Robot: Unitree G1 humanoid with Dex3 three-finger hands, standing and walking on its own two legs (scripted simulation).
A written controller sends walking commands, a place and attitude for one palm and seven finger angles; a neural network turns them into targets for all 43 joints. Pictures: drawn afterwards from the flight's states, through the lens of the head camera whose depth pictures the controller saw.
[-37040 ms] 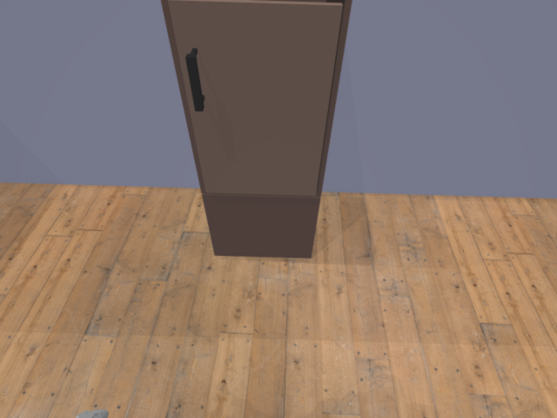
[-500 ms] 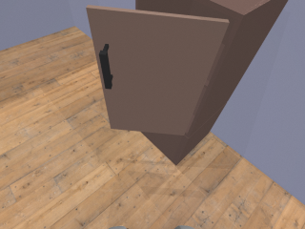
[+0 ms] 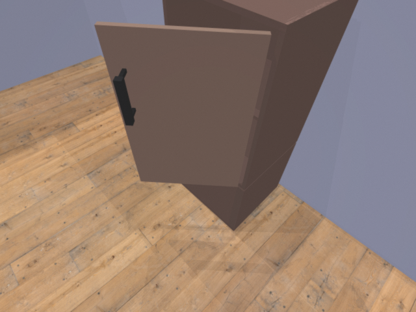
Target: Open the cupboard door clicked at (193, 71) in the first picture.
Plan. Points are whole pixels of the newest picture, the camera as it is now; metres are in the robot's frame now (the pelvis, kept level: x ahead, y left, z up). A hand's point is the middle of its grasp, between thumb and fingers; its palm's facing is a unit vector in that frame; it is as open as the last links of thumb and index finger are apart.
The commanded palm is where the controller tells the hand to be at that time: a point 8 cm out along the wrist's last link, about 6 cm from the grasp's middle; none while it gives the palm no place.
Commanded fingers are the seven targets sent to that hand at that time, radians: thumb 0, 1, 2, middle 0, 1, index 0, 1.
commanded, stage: come to a stop and stand still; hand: left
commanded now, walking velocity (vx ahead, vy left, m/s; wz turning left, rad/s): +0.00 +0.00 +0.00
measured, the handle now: (126, 97) +0.59 +0.24 +0.07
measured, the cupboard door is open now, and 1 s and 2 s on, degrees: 42 42 42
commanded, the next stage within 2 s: look again from close up in 0.14 s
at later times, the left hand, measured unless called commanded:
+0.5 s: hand out of the picture +0.01 +0.18 -0.18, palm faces +0.01 -0.98 -0.18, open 7.3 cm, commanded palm none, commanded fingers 0.00 0.90 0.90 -0.20 -0.30 -0.20 -0.30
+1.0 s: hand out of the picture -0.06 +0.21 -0.19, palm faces +0.04 -0.98 -0.17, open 7.3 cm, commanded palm none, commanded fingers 0.00 0.90 0.90 -0.20 -0.30 -0.20 -0.30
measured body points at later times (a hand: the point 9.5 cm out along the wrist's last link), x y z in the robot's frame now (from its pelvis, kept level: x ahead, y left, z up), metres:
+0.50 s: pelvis +0.00 +0.01 -0.01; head -0.01 +0.02 +0.44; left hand +0.01 +0.23 -0.17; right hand +0.03 -0.22 -0.15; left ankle +0.03 +0.13 -0.74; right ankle -0.04 -0.12 -0.74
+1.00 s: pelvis -0.02 +0.03 +0.00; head -0.03 +0.05 +0.45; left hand -0.06 +0.26 -0.17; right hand -0.01 -0.20 -0.15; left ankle +0.02 +0.13 -0.74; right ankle -0.04 -0.12 -0.74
